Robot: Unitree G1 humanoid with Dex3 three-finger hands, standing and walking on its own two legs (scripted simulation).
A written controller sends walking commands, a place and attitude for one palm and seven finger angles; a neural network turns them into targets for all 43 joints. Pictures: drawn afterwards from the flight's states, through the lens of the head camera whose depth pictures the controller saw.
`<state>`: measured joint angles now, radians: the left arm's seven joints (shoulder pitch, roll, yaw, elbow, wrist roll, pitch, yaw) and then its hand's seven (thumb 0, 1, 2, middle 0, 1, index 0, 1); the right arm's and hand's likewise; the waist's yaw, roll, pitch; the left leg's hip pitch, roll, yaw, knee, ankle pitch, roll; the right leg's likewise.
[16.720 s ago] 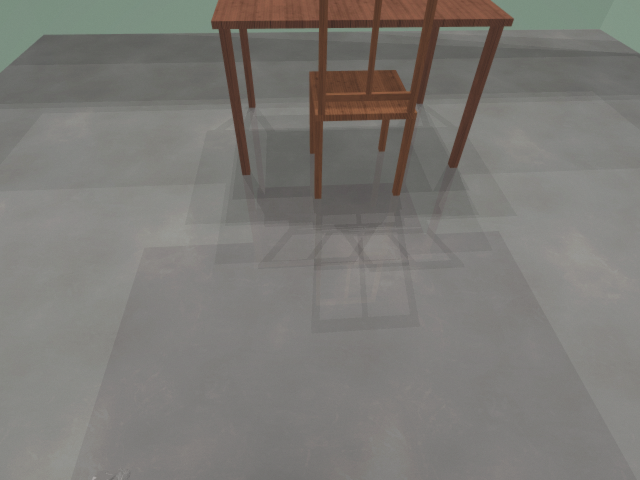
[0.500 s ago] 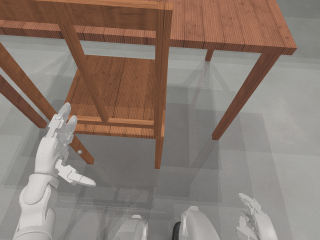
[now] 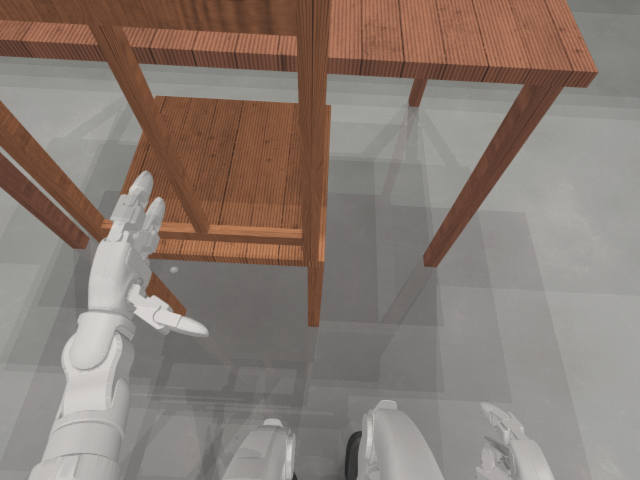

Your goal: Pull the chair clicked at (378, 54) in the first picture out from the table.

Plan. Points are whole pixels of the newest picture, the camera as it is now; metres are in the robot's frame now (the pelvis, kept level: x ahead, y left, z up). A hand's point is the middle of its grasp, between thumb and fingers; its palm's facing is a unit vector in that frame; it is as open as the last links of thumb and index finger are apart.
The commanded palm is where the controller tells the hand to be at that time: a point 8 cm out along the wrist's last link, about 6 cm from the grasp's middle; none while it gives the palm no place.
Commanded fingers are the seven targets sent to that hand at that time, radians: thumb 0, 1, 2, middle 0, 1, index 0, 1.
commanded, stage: aim the fingers beside a spindle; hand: left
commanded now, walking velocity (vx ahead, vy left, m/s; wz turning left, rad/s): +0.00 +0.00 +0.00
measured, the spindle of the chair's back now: (168, 157) +0.50 +0.22 +0.05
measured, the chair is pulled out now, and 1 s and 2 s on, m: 0.00 0.00 0.00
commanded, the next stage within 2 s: none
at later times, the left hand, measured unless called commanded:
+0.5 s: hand (177, 286) +0.34 +0.19 +0.01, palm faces -0.02 -1.00 -0.04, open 16.9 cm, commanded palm +0.32 +0.24 +0.02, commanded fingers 0.00 -0.50 0.30 -0.06 -0.08 -0.06 -0.08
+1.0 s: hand (164, 272) +0.35 +0.20 +0.03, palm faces +0.00 -1.00 -0.05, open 16.9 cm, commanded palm +0.32 +0.25 +0.02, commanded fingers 0.00 -0.50 0.30 -0.06 -0.08 -0.06 -0.08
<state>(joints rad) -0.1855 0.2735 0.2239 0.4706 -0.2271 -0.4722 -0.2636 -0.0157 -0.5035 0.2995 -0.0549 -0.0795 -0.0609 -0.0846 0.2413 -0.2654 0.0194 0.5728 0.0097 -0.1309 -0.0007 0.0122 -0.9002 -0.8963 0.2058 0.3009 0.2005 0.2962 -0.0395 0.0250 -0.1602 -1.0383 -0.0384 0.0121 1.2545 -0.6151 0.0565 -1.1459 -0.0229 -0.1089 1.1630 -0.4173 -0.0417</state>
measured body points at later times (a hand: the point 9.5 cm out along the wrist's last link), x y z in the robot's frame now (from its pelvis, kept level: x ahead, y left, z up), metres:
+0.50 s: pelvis +0.00 -0.01 +0.00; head +0.12 -0.01 +0.43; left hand +0.33 +0.24 +0.01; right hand +0.15 -0.27 -0.10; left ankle -0.01 +0.08 -0.63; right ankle +0.07 -0.10 -0.63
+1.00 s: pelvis +0.00 +0.00 +0.00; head +0.12 +0.01 +0.44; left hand +0.34 +0.25 +0.03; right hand +0.14 -0.25 -0.10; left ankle -0.01 +0.08 -0.63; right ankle +0.07 -0.10 -0.63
